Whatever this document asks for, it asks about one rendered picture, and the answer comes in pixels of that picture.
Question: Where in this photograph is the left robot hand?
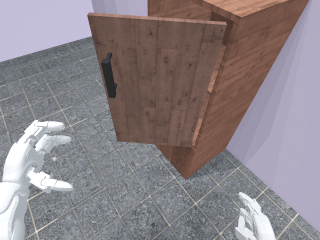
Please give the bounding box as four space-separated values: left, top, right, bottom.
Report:
2 120 74 194

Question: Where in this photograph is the robot left forearm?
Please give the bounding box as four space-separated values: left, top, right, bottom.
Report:
0 181 31 240

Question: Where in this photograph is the handle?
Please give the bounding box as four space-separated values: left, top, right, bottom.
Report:
101 52 117 98

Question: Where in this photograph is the right robot hand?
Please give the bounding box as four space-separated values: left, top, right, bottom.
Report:
235 192 276 240

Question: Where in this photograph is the cupboard door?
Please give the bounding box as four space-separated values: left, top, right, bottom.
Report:
87 12 227 147

